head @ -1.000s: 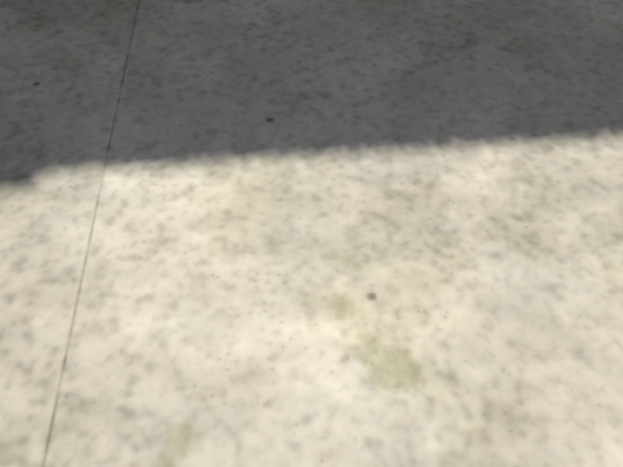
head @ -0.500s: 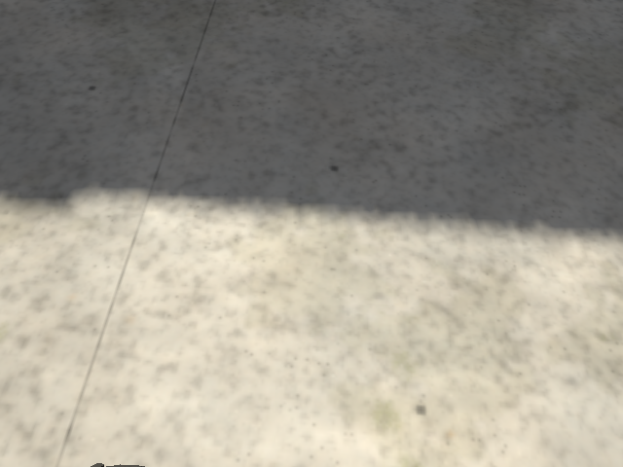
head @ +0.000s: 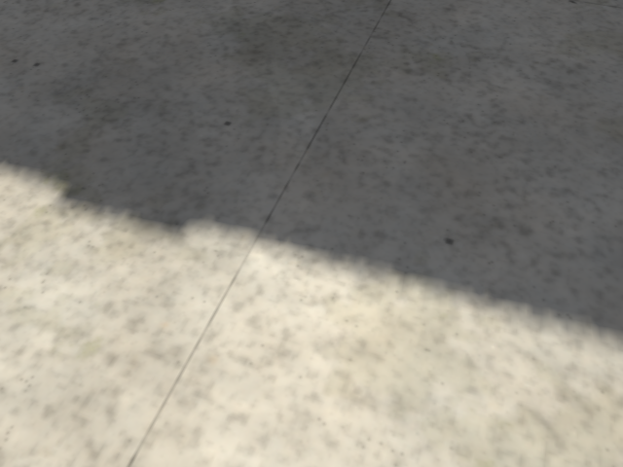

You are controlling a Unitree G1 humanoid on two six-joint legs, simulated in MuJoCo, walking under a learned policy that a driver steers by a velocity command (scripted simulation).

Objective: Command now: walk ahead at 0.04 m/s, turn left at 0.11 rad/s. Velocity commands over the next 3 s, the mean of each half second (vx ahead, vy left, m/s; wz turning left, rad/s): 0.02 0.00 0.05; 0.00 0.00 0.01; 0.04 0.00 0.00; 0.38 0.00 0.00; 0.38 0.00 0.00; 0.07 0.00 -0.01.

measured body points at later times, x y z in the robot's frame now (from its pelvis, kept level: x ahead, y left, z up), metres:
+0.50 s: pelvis +0.02 +0.01 +0.01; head +0.03 +0.01 +0.46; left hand +0.04 +0.25 -0.14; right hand +0.06 -0.24 -0.14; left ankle +0.00 +0.11 -0.73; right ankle +0.06 -0.11 -0.73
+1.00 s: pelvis +0.03 +0.00 +0.01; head +0.04 +0.00 +0.46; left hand +0.03 +0.23 -0.15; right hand +0.02 -0.22 -0.15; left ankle +0.00 +0.11 -0.73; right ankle +0.06 -0.11 -0.73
